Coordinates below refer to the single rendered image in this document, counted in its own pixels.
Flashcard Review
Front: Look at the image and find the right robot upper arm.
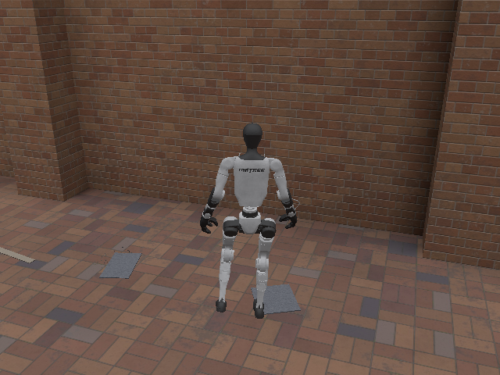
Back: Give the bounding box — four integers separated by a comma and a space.
268, 158, 289, 201

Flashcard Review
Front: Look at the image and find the left robot forearm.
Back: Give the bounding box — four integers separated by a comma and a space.
202, 188, 220, 219

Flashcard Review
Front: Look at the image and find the left robot foot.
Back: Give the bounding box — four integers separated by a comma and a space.
216, 299, 227, 313

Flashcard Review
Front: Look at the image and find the robot right thigh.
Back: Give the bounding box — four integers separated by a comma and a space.
255, 218, 276, 272

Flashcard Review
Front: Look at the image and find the robot left hand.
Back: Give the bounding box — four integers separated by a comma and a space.
200, 216, 218, 234

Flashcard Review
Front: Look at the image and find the right robot forearm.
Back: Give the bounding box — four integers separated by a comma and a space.
281, 188, 296, 217

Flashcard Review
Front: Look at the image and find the left robot upper arm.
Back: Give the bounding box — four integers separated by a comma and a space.
212, 156, 236, 200

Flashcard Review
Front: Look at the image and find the robot right hand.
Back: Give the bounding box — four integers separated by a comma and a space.
279, 214, 297, 229

